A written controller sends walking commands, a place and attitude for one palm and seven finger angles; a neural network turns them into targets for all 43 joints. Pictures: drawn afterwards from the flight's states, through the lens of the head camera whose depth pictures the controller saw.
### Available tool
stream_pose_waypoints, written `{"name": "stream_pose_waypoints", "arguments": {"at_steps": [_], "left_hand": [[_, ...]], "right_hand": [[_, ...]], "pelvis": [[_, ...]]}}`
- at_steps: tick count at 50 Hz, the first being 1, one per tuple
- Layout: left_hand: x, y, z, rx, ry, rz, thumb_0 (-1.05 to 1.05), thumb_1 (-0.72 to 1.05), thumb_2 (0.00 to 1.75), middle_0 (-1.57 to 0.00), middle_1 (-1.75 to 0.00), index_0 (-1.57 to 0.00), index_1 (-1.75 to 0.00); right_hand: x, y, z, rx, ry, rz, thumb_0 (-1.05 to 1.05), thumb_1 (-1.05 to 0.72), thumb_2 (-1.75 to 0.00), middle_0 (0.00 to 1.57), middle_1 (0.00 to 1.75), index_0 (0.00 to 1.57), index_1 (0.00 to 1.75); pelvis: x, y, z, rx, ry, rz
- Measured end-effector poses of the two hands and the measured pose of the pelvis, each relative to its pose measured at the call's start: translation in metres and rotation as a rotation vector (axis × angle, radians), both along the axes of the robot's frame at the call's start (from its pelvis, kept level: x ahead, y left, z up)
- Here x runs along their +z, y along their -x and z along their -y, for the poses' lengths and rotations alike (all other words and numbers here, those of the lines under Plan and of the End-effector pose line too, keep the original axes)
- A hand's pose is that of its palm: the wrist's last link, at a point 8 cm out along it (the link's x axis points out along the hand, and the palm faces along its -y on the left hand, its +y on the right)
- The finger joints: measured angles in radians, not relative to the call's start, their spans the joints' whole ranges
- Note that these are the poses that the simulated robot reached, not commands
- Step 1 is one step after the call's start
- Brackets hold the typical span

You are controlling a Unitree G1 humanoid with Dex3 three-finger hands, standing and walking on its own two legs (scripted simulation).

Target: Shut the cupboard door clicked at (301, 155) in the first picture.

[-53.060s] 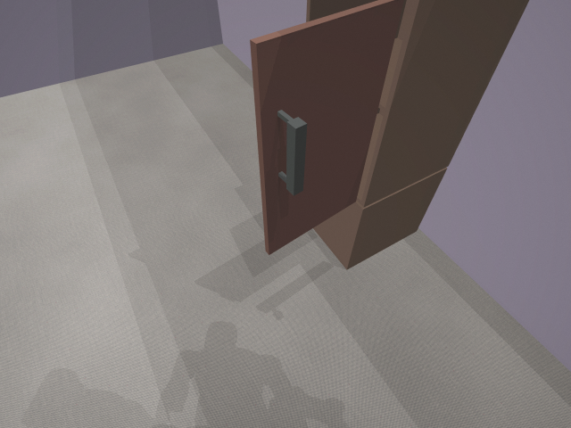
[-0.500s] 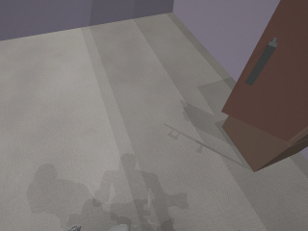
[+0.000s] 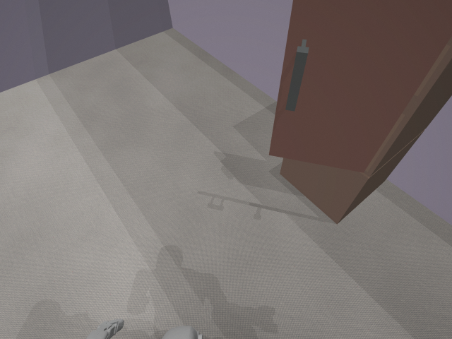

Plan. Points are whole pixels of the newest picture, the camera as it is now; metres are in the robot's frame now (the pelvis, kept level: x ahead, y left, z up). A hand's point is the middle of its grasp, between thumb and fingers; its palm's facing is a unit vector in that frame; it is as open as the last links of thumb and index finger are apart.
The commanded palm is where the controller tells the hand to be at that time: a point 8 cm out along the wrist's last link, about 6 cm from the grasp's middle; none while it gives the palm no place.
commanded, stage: turn to face it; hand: left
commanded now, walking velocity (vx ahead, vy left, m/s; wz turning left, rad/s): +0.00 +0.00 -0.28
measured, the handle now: (297, 76) +0.73 -0.16 +0.03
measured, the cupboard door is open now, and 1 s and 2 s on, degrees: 37 37 37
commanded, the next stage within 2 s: take the last steps up to it in 0.18 s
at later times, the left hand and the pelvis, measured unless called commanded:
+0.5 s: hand (139, 333) +0.15 +0.19 -0.15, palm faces -0.20 -0.97 -0.17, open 7.4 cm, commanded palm none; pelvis +0.04 +0.01 +0.01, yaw -11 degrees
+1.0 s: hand (185, 304) +0.21 +0.11 -0.19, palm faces -0.26 -0.96 -0.12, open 7.4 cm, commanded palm none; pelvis +0.17 -0.06 -0.01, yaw -16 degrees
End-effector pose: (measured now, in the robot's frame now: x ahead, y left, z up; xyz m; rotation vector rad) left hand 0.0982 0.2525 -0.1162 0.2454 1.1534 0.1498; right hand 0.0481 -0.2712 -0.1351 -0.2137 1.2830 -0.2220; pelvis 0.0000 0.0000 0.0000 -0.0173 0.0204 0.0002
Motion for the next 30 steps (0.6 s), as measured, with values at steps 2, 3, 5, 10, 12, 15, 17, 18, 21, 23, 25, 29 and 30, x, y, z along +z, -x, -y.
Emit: {"name": "stream_pose_waypoints", "arguments": {"at_steps": [2,3,5,10,12,15,17,18,21,23,25,29,30], "left_hand": [[-0.002,0.001,0.002,-0.009,0.010,-0.023,0.00,0.91,0.90,-0.20,-0.30,-0.20,-0.30],[-0.003,0.002,0.003,-0.013,0.017,-0.033,0.00,0.91,0.90,-0.20,-0.30,-0.20,-0.30],[-0.008,0.002,0.002,-0.018,0.033,-0.051,0.00,0.91,0.90,-0.20,-0.30,-0.20,-0.30],[-0.029,-0.001,-0.008,-0.018,0.077,-0.088,0.00,0.91,0.90,-0.21,-0.30,-0.20,-0.30],[-0.032,-0.004,-0.011,-0.026,0.084,-0.106,0.01,0.91,0.90,-0.20,-0.30,-0.20,-0.30],[-0.027,-0.012,-0.012,-0.044,0.090,-0.117,0.01,0.91,0.90,-0.20,-0.30,-0.20,-0.30],[-0.022,-0.018,-0.011,-0.055,0.092,-0.114,0.01,0.91,0.90,-0.20,-0.30,-0.20,-0.30],[-0.020,-0.021,-0.010,-0.064,0.093,-0.113,0.01,0.91,0.90,-0.20,-0.30,-0.20,-0.30],[-0.014,-0.032,-0.003,-0.101,0.093,-0.113,0.01,0.91,0.90,-0.20,-0.30,-0.20,-0.30],[-0.011,-0.042,0.004,-0.134,0.091,-0.114,0.01,0.91,0.90,-0.20,-0.30,-0.20,-0.30],[-0.007,-0.055,0.013,-0.168,0.086,-0.108,0.01,0.91,0.90,-0.20,-0.30,-0.20,-0.30],[-0.004,-0.086,0.039,-0.224,0.072,-0.067,0.01,0.91,0.90,-0.20,-0.30,-0.20,-0.30],[-0.006,-0.093,0.045,-0.232,0.065,-0.044,0.01,0.91,0.90,-0.20,-0.30,-0.20,-0.30]], "right_hand": [[0.006,-0.005,-0.003,-0.007,-0.001,0.019,0.01,-0.91,-0.90,0.20,0.30,0.20,0.30],[0.009,-0.007,-0.005,-0.010,-0.001,0.029,0.01,-0.91,-0.90,0.20,0.30,0.20,0.30],[0.013,-0.013,-0.011,-0.014,0.000,0.047,0.01,-0.91,-0.90,0.20,0.30,0.20,0.30],[0.016,-0.020,-0.032,-0.023,0.022,0.087,0.01,-0.91,-0.90,0.20,0.30,0.20,0.30],[0.019,-0.016,-0.041,-0.028,0.024,0.084,0.01,-0.91,-0.90,0.20,0.30,0.20,0.30],[0.024,-0.005,-0.050,-0.047,0.017,0.065,0.01,-0.91,-0.90,0.20,0.30,0.20,0.30],[0.025,0.003,-0.054,-0.062,0.008,0.043,0.01,-0.91,-0.90,0.20,0.30,0.20,0.30],[0.025,0.008,-0.056,-0.072,0.002,0.033,0.01,-0.91,-0.90,0.21,0.30,0.20,0.30],[0.024,0.024,-0.055,-0.116,-0.016,0.010,0.01,-0.91,-0.90,0.21,0.30,0.20,0.30],[0.022,0.036,-0.051,-0.155,-0.025,-0.007,0.01,-0.91,-0.90,0.21,0.30,0.20,0.30],[0.019,0.050,-0.045,-0.194,-0.033,-0.029,0.01,-0.91,-0.90,0.21,0.30,0.20,0.30],[0.008,0.077,-0.023,-0.264,-0.043,-0.093,0.01,-0.91,-0.90,0.21,0.30,0.20,0.30],[0.003,0.083,-0.016,-0.276,-0.045,-0.110,0.01,-0.91,-0.90,0.21,0.30,0.20,0.30]], "pelvis": [[0.003,-0.003,-0.001,-0.014,-0.007,-0.003],[0.004,-0.005,-0.002,-0.021,-0.008,-0.004],[0.005,-0.008,-0.006,-0.034,-0.008,-0.005],[-0.003,-0.018,-0.022,-0.070,0.011,-0.003],[-0.002,-0.020,-0.025,-0.092,0.008,0.000],[0.005,-0.022,-0.027,-0.109,0.016,0.004],[0.009,-0.024,-0.027,-0.121,0.021,0.005],[0.011,-0.024,-0.027,-0.127,0.024,0.005],[0.014,-0.028,-0.023,-0.153,0.026,0.003],[0.015,-0.032,-0.018,-0.171,0.024,0.001],[0.014,-0.035,-0.012,-0.187,0.021,0.000],[0.009,-0.046,0.009,-0.211,0.012,0.001],[0.003,-0.050,0.016,-0.215,-0.001,0.001]]}}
